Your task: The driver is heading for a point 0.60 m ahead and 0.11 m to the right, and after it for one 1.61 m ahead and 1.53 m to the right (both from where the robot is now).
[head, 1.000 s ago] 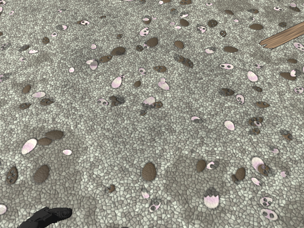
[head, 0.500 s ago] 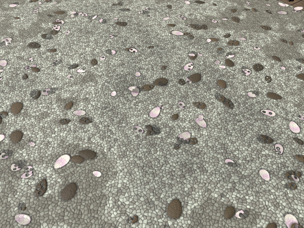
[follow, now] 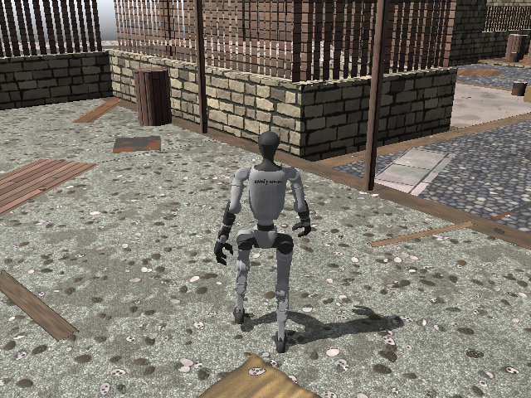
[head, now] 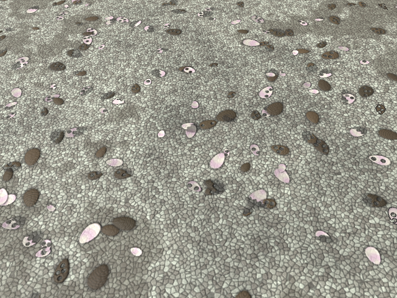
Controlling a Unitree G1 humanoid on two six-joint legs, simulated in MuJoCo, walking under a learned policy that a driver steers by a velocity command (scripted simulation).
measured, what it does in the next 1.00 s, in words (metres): walks ahead, turning right: left foot, then right foot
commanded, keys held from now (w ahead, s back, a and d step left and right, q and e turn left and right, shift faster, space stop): w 0.18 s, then w+e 0.10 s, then e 0.72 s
